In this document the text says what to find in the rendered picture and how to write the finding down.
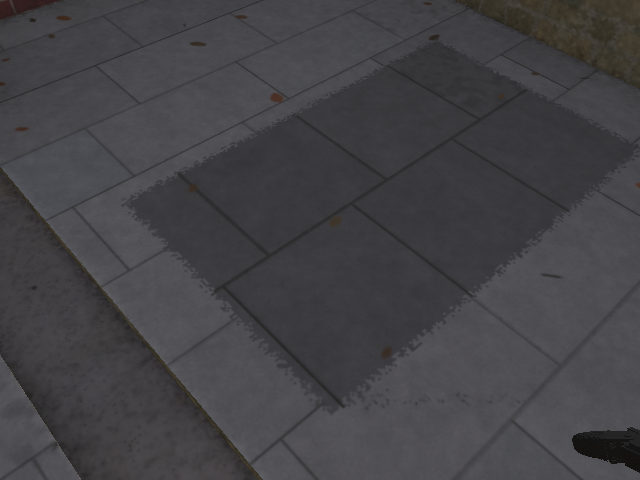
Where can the robot right hand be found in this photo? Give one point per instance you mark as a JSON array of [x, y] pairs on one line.
[[615, 446]]

